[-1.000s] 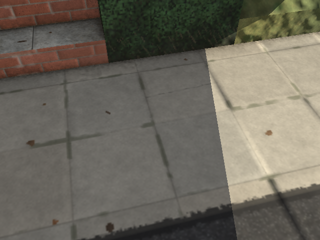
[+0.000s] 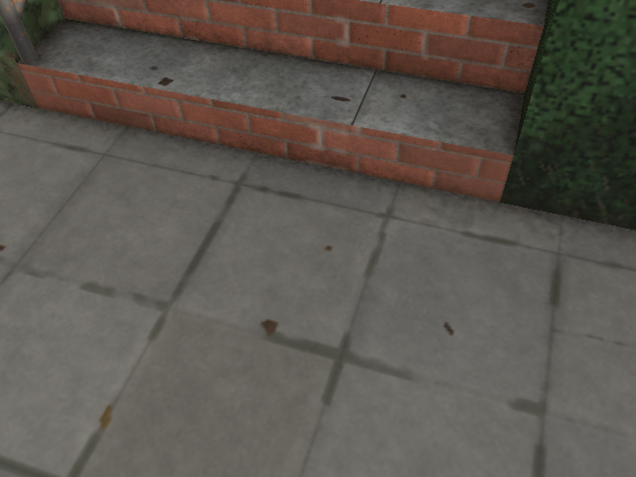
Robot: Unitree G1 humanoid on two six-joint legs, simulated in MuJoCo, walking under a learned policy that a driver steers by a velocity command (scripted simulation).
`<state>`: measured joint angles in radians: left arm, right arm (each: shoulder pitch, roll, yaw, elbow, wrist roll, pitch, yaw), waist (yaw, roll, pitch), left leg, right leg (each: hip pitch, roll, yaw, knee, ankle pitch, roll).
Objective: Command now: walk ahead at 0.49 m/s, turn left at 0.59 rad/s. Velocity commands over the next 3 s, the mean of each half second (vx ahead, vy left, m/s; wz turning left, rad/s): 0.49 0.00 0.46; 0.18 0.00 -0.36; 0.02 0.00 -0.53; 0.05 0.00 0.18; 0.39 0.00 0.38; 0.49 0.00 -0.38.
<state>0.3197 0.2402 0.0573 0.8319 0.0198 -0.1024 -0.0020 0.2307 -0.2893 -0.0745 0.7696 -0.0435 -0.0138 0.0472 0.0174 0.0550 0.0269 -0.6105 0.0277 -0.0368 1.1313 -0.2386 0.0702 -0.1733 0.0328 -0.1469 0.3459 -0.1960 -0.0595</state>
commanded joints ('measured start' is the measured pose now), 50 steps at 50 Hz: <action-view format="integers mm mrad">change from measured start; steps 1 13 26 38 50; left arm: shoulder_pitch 17 157 58 -8 -50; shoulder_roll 76 181 61 69 157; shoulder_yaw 11 24 0 -2 43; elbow -35 52 -6 -44 -84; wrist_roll -1 3 3 22 -7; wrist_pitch -24 33 83 67 105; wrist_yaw -4 28 -27 -24 3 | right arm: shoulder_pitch -19 -192 80 96 59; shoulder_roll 0 -14 -53 -89 -17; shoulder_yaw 9 18 8 9 25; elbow -72 -143 39 99 13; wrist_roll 0 -7 25 32 13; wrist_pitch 1 -11 -84 -50 44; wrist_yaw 16 24 -38 -97 -78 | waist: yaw -23 -13 22 10 -33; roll -117 -156 -30 42 -102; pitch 14 -15 0 -45 -102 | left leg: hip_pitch -118 162 455 634 127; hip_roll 48 -95 157 171 -25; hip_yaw -26 195 -15 164 3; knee -38 -536 -933 -577 -43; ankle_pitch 105 -14 708 996 -142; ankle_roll -11 95 132 53 -110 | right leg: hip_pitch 43 272 -395 -220 -100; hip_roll -291 -307 -125 18 -166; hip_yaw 170 -87 166 31 434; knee -207 123 757 255 -58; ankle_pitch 215 877 -15 30 309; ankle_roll -116 -51 44 -52 -195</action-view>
